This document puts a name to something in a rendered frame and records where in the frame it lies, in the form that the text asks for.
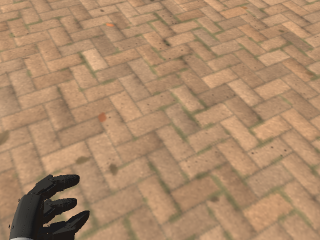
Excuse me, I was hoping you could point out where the robot left hand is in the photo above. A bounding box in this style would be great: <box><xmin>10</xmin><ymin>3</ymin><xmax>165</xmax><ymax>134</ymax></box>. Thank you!
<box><xmin>8</xmin><ymin>174</ymin><xmax>90</xmax><ymax>240</ymax></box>

